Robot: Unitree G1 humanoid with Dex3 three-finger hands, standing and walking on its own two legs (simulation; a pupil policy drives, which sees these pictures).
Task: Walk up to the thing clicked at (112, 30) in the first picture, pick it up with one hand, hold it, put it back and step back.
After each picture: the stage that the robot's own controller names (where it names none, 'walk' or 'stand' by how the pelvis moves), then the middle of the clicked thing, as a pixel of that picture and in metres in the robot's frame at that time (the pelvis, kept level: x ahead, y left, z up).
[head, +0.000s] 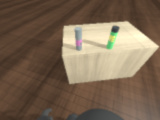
stand; (112, 38) +0.81 -0.20 +0.03
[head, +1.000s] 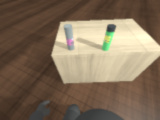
sink last; (108, 38) +0.70 -0.13 +0.06
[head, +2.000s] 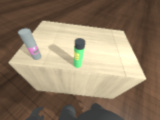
rise first; (78, 54) +0.46 +0.12 +0.06
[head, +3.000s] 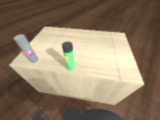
stand; (69, 57) +0.44 +0.18 +0.06
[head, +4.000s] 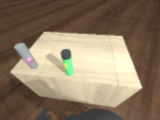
stand; (68, 64) +0.42 +0.19 +0.02
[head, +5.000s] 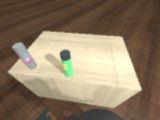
stand; (67, 64) +0.41 +0.19 +0.02
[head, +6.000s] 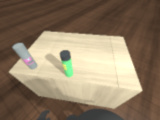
stand; (67, 65) +0.40 +0.19 +0.02
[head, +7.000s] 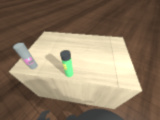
stand; (67, 65) +0.41 +0.19 +0.02
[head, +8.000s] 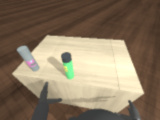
rise first; (68, 67) +0.40 +0.20 +0.03
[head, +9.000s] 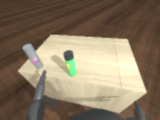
go down; (70, 64) +0.42 +0.19 +0.03
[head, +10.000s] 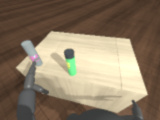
go down; (71, 63) +0.42 +0.18 +0.03
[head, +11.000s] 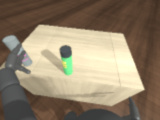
go down; (67, 62) +0.40 +0.17 +0.06
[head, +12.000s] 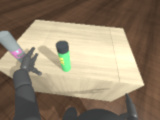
close in; (64, 58) +0.42 +0.18 +0.07
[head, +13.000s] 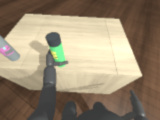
close; (57, 52) +0.43 +0.19 +0.10
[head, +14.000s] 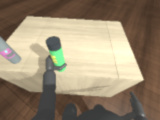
lift; (57, 56) +0.40 +0.20 +0.10
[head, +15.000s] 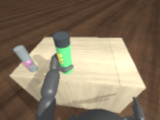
lift; (64, 56) +0.32 +0.15 +0.24
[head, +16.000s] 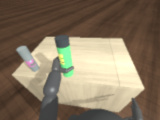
hold; (65, 58) +0.34 +0.16 +0.20
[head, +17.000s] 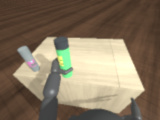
hold; (64, 59) +0.33 +0.17 +0.20
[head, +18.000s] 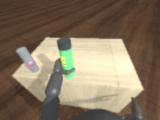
crouch; (67, 60) +0.34 +0.15 +0.19
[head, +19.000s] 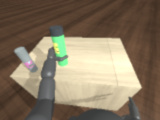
crouch; (60, 47) +0.41 +0.20 +0.22
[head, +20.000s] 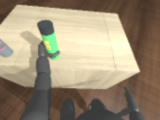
lower; (50, 43) +0.48 +0.22 +0.11
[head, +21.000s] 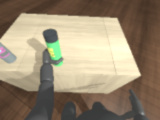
lower; (54, 50) +0.45 +0.21 +0.10
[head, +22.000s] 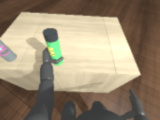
lower; (54, 49) +0.45 +0.21 +0.11
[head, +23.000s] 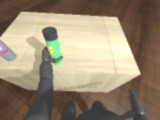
lower; (54, 48) +0.46 +0.21 +0.11
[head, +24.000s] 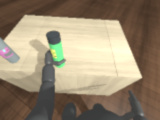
draw back; (57, 51) +0.44 +0.20 +0.10
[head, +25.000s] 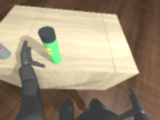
rise; (52, 49) +0.44 +0.20 +0.11
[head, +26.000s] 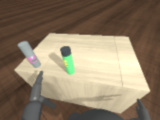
sink last; (68, 61) +0.43 +0.20 +0.07
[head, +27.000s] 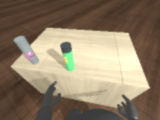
stand; (68, 58) +0.43 +0.19 +0.07
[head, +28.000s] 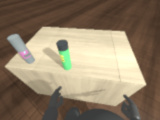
stand; (65, 56) +0.44 +0.21 +0.09
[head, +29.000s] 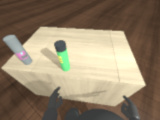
stand; (63, 57) +0.43 +0.21 +0.09
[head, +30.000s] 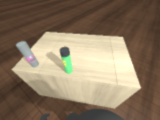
stand; (67, 61) +0.44 +0.21 +0.03
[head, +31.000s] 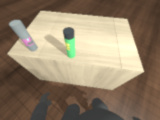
walk; (70, 45) +0.52 +0.17 +0.05
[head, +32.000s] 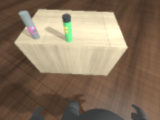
walk; (67, 29) +0.72 +0.25 +0.05
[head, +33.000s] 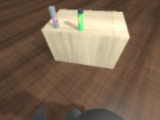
stand; (80, 20) +1.02 +0.19 +0.05
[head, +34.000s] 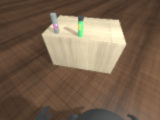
stand; (80, 27) +1.01 +0.18 +0.03
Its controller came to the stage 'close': yes
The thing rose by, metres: 0.20
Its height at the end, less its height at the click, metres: +0.00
